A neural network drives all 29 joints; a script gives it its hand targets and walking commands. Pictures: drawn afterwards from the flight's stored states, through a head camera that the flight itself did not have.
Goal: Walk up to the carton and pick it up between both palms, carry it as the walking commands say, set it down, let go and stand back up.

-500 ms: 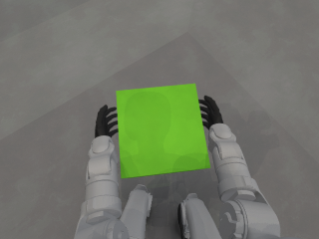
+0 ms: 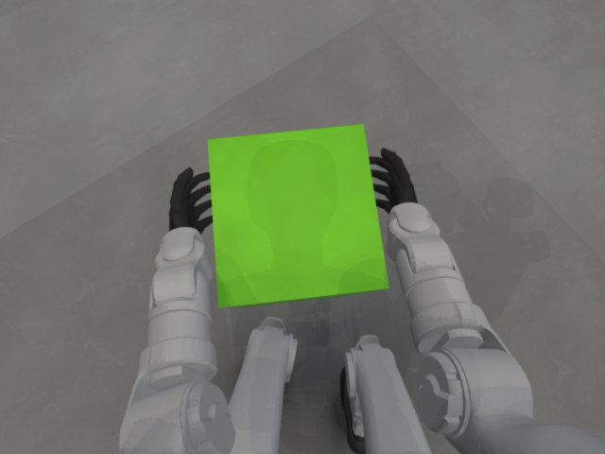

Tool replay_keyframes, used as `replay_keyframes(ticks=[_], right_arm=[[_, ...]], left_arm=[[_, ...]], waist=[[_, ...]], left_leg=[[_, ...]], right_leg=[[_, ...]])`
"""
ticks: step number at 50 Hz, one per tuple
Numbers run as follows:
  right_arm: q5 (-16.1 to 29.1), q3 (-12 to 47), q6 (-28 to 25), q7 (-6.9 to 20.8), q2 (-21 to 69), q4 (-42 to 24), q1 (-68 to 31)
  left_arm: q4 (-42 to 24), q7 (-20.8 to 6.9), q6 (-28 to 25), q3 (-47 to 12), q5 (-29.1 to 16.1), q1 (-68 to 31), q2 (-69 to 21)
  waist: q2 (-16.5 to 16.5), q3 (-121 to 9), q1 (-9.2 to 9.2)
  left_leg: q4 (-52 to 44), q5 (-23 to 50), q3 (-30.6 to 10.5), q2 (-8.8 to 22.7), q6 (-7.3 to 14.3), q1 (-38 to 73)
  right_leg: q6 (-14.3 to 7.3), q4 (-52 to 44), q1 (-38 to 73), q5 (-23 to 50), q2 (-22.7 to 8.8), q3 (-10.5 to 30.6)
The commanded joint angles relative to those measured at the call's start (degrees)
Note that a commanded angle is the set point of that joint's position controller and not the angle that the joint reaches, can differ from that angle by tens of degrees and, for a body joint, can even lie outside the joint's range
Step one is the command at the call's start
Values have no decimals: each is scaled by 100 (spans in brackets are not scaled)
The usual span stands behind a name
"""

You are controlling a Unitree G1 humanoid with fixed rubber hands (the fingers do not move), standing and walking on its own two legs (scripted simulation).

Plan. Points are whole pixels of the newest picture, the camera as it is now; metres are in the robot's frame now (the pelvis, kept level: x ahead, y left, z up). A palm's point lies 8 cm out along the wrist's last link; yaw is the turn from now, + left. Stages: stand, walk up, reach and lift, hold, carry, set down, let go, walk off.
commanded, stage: set down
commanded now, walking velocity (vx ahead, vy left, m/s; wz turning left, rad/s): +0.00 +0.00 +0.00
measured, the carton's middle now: (295, 231) +0.41 +0.07 -0.15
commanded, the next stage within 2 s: none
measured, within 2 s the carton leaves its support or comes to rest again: neither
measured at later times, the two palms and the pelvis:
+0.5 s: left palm (202, 228) +0.40 +0.22 -0.16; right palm (381, 206) +0.46 -0.06 -0.16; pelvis -0.02 +0.01 -0.07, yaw -1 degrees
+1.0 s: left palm (215, 231) +0.42 +0.23 -0.25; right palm (370, 209) +0.49 -0.06 -0.25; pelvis -0.03 +0.01 -0.13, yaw -1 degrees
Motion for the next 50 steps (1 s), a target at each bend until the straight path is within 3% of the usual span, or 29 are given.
replay_keyframes(ticks=[1, 28, 50], right_arm=[[511, 2704, -191, 927, 5733, -21, -3120], [668, 2199, -178, 854, 5057, 393, -4624], [777, 2111, -67, 827, 4769, 670, -5601]], left_arm=[[217, -1261, -92, -3255, -628, -3590, -5057], [326, -942, -55, -2949, -701, -5013, -4763], [373, -1050, -19, -2698, -782, -6086, -4254]], waist=[[-93, -4769, 244], [21, -5269, 327], [-161, -5413, 484]], left_leg=[[-265, 1638, 865, -532, 149, 2969], [949, 1502, 1084, -522, 12, 2266], [1916, 1465, 1271, -451, 43, 1324]], right_leg=[[153, -877, 1965, 1371, 369, -261], [77, 597, 265, 853, 552, -595], [88, 1505, -438, 833, 541, -678]])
